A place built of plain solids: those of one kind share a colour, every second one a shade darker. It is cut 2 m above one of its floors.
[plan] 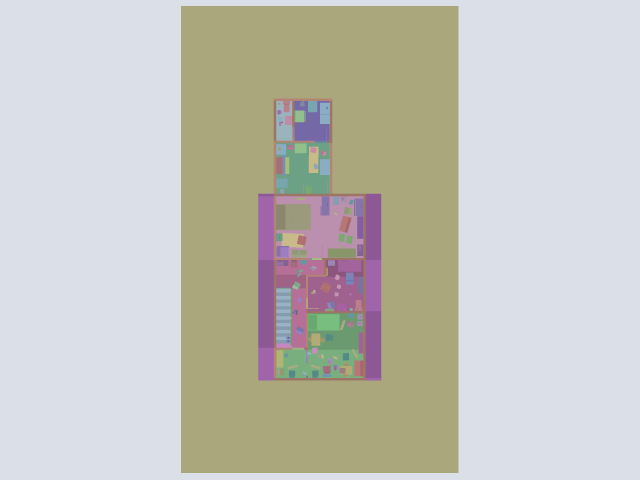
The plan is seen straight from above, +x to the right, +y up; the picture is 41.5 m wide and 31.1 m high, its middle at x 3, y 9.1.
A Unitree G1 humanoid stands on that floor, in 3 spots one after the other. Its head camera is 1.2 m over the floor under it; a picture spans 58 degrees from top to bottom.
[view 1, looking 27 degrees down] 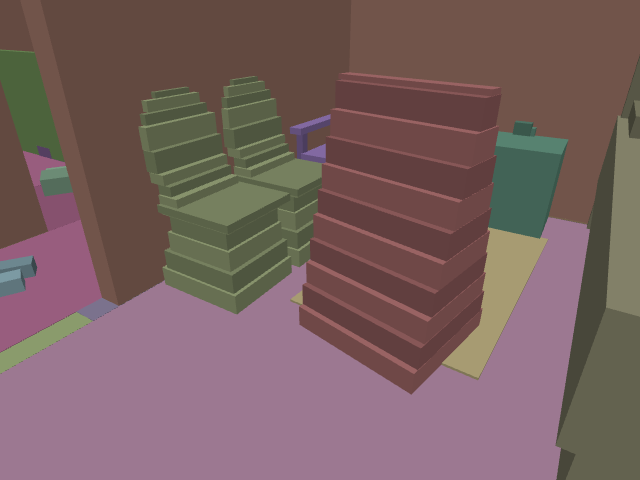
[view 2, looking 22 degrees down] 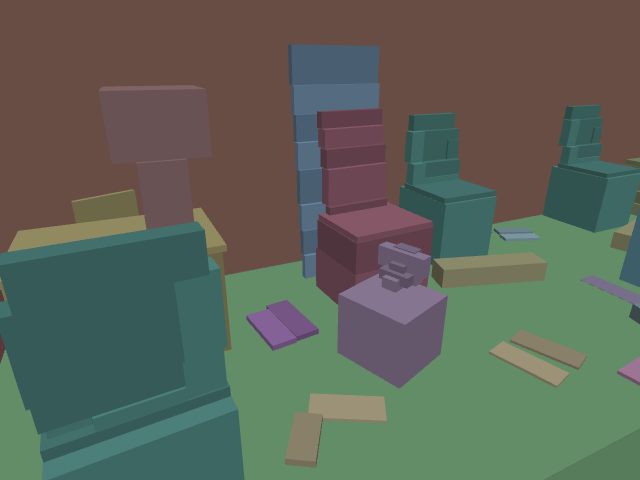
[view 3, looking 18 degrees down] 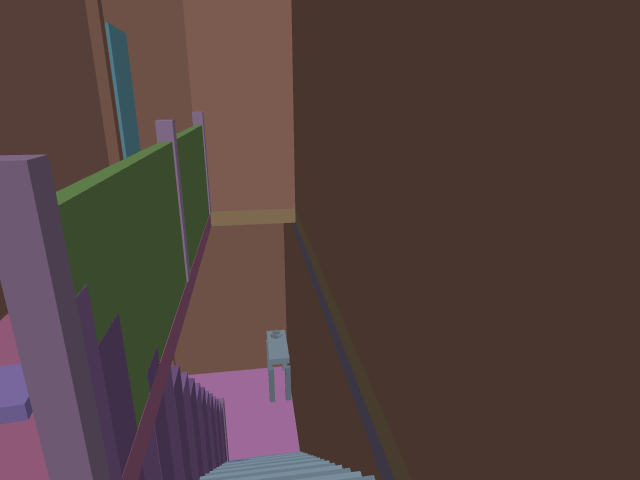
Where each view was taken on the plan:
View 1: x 3.27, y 9.62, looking -148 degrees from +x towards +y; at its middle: drying_rack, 1.76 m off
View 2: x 4.62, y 2.58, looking -115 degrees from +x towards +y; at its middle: chair_ladder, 2.38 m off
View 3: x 0.64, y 6.93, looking -99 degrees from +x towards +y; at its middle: wall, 3.19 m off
